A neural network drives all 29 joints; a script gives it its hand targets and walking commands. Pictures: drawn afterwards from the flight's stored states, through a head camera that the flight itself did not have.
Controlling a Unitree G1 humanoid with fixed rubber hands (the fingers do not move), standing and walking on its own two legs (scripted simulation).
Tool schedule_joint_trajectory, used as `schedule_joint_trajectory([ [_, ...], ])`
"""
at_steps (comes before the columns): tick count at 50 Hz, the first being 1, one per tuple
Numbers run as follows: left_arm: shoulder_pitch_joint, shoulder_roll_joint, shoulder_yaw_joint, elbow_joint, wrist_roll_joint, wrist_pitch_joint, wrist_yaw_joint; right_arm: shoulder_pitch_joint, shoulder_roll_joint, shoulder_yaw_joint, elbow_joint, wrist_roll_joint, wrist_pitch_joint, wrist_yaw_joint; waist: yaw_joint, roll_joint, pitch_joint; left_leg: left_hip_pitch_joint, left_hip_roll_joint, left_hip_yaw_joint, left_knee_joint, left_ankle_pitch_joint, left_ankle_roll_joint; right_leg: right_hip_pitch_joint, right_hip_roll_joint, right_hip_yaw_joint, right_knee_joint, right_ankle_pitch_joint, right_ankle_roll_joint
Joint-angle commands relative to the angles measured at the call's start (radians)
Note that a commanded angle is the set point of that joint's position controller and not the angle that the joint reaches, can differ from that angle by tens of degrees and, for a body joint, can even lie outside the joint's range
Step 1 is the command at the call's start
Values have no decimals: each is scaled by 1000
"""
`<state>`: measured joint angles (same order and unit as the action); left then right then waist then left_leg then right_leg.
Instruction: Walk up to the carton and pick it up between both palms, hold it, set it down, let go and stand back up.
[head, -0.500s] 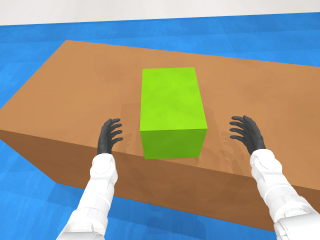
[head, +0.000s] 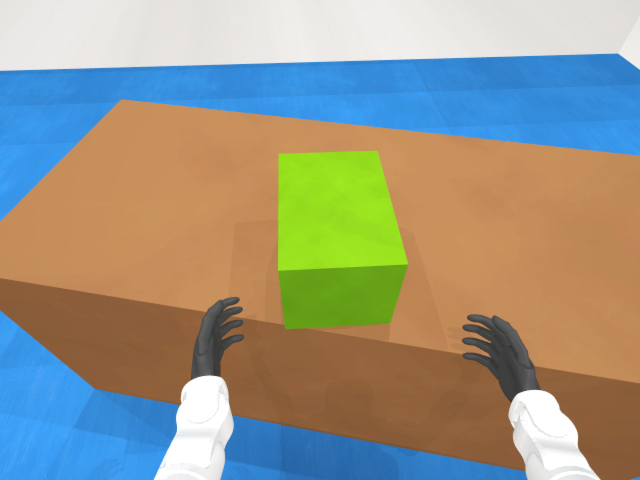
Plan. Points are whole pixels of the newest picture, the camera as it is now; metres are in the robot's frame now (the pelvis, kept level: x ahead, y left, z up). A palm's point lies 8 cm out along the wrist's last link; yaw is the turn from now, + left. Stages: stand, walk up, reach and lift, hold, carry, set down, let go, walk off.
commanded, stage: set down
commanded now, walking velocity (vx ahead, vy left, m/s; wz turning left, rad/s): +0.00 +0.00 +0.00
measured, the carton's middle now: (333, 236) +0.51 +0.02 -0.05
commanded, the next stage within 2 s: let go in 1.06 s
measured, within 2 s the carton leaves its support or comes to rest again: neither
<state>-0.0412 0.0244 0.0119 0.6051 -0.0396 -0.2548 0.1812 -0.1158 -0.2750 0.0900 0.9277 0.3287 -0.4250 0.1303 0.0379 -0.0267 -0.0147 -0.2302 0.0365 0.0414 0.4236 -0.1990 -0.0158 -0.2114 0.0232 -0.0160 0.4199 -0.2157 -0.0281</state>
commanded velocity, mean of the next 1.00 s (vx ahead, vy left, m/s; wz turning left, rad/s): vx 0.00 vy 0.00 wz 0.00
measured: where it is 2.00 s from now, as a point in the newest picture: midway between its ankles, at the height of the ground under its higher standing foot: outside the picture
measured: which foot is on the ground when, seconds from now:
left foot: down 0.00-1.00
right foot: down 0.00-1.00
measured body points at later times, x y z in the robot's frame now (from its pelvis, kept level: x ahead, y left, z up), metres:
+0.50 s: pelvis +0.02 +0.00 +0.00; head +0.01 +0.01 +0.45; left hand +0.23 +0.20 -0.05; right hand +0.24 -0.22 -0.05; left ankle +0.01 +0.13 -0.74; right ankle +0.00 -0.10 -0.74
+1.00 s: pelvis +0.01 +0.00 +0.00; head +0.01 +0.01 +0.45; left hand +0.19 +0.22 -0.07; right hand +0.21 -0.21 -0.06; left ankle +0.01 +0.13 -0.74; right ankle +0.00 -0.10 -0.74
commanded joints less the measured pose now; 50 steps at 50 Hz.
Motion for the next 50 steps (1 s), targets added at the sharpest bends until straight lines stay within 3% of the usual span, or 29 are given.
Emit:
schedule_joint_trajectory([
  [1,-76,-11,-6,-75,-3,-38,7,-92,-115,-51,-145,-33,-35,7,17,-62,-145,66,-34,-7,-53,81,10,10,-2,44,-82,67,-23],
  [6,-35,1,8,-88,22,-30,4,-42,-123,-48,-92,-53,-26,10,22,-45,-140,90,-34,-10,-60,87,-4,12,-1,41,-81,62,-28],
  [7,-131,33,6,-134,7,-36,4,-134,-137,-65,-172,-58,-34,9,12,-22,-165,75,-33,-9,-49,82,-4,-6,-13,38,-84,49,-22],
  [8,-17,6,10,-35,29,-14,-11,-23,-111,-36,-33,-66,-15,7,19,-39,-108,80,-35,-12,-56,86,-1,15,-9,49,-85,77,-27],
  [10,-95,40,26,-147,26,-20,-9,-86,-115,-65,-124,-70,-19,-1,27,-23,-146,79,-43,-5,-49,100,-4,-2,-12,40,-77,75,-19],
  [11,-10,6,16,-37,44,14,-18,-14,-116,-38,-21,-85,0,3,16,-15,-90,86,-39,-7,-53,88,-10,-10,-4,39,-89,64,-24],
  [15,-68,50,13,-217,13,3,-8,-51,-115,-81,-198,-80,-28,-9,6,-13,-172,112,-41,-13,-39,160,-9,3,-3,23,-82,126,-14],
  [16,-1,27,4,-130,25,21,-23,15,-87,-62,-141,-96,-16,-17,-9,-5,-132,119,-47,0,-39,146,-16,23,-16,48,-96,158,-16],
  [22,43,86,23,-237,42,79,-55,90,-79,-68,-179,-112,16,-40,5,8,-100,165,-51,-4,-38,211,-21,34,-11,25,-92,210,-4],
  [23,83,69,13,-144,53,110,-69,98,-79,-68,-127,-141,35,-48,-10,-8,-54,169,-55,-1,-48,185,-23,42,-11,25,-102,198,-6],
  [24,55,105,32,-254,34,91,-64,81,-68,-73,-239,-118,21,-53,8,-18,-88,171,-56,-8,-39,198,-13,51,-22,31,-98,212,7],
  [25,113,61,15,-101,66,132,-80,140,-69,-64,-109,-161,47,-58,-23,-28,-27,187,-52,-9,-55,182,-17,55,-22,31,-114,234,3],
  [26,75,109,44,-317,37,94,-70,93,-70,-78,-337,-138,12,-63,20,-59,-118,186,-49,-13,-39,229,-18,81,-16,18,-89,273,16],
  [27,151,62,10,-61,68,149,-96,171,-62,-53,-102,-175,57,-66,-21,-28,-5,190,-57,-3,-69,190,-22,83,-20,37,-121,274,7],
  [28,103,123,48,-284,42,121,-92,138,-57,-70,-302,-151,36,-71,13,-42,-71,186,-55,-8,-49,225,-20,92,-30,31,-98,316,20],
  [29,105,117,25,-250,30,119,-86,134,-70,-63,-282,-156,39,-70,8,-33,-80,182,-57,-7,-60,238,-20,96,-23,32,-102,327,21],
  [30,156,106,26,-126,59,159,-97,175,-53,-55,-165,-177,71,-70,-10,-9,1,187,-56,-7,-67,216,-18,92,-27,37,-116,303,7],
  [31,113,149,55,-288,54,145,-94,134,-64,-66,-328,-171,63,-74,24,-46,-60,187,-54,-7,-61,226,-18,102,-24,34,-103,294,18],
  [33,187,116,30,-98,78,204,-118,206,-52,-63,-159,-211,104,-82,-1,-20,46,216,-59,4,-86,213,-17,68,-12,19,-126,272,7],
  [34,154,147,45,-351,55,175,-101,160,-71,-76,-372,-185,75,-76,40,-20,-51,236,-48,2,-63,273,-20,70,-6,-1,-107,271,9],
  [35,186,122,15,-178,81,220,-111,187,-75,-70,-209,-201,112,-78,8,10,27,245,-57,10,-80,241,-30,52,-10,16,-133,254,-4],
  [40,154,151,16,-370,53,247,-103,203,-63,-95,-369,-202,143,-70,27,13,-20,258,-49,12,-83,252,-26,23,-4,2,-138,175,-5],
  [43,176,160,12,-213,72,290,-124,214,-38,-86,-277,-242,189,-71,19,24,46,242,-50,27,-95,185,-14,10,-16,27,-165,112,-10],
  [44,180,176,18,-350,54,274,-120,224,-45,-102,-377,-233,183,-70,25,6,3,249,-48,24,-89,204,-21,29,-16,13,-152,128,-6],
  [46,157,182,5,-231,72,321,-132,196,-41,-100,-289,-268,217,-76,5,27,37,237,-51,34,-96,165,-17,3,-20,19,-160,99,-7],
  [47,163,203,13,-333,46,299,-130,219,-22,-105,-399,-255,204,-81,20,16,7,235,-43,39,-97,153,-10,4,-16,11,-158,86,-6],
  [48,189,185,10,-140,81,345,-146,258,-16,-97,-244,-297,242,-87,-2,14,97,222,-52,38,-119,115,-5,4,-20,14,-175,74,-17],
  [49,159,227,22,-335,57,319,-136,234,-36,-126,-381,-275,232,-89,13,10,3,231,-46,24,-100,163,-7,24,-15,-3,-145,105,-7],
  [50,170,212,14,-244,65,334,-138,245,-31,-113,-295,-288,246,-90,-2,48,45,234,-50,32,-99,167,-16,11,-21,8,-151,115,-6],
])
